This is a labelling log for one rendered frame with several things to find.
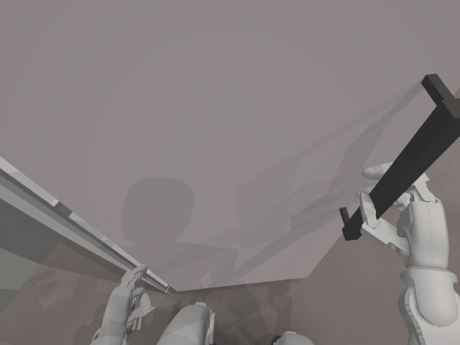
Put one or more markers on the right robot hand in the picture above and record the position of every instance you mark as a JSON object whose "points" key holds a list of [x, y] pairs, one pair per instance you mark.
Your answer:
{"points": [[422, 220]]}

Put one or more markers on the right robot forearm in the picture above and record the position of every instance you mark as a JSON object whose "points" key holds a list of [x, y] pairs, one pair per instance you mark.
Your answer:
{"points": [[429, 306]]}

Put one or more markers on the left robot thigh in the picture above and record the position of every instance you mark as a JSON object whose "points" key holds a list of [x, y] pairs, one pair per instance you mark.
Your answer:
{"points": [[193, 325]]}

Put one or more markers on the right robot shin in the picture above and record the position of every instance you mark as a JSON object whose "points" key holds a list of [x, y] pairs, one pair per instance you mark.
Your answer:
{"points": [[289, 332]]}

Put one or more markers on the fridge door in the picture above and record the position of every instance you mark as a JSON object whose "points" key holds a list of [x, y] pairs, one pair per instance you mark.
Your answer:
{"points": [[216, 140]]}

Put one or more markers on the handle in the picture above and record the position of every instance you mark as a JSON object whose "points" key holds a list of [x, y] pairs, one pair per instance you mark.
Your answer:
{"points": [[440, 130]]}

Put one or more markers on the left robot hand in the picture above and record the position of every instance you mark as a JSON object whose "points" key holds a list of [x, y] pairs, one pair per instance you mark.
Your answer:
{"points": [[121, 304]]}

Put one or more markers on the left robot forearm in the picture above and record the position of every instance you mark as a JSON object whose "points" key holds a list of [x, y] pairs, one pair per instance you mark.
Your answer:
{"points": [[111, 334]]}

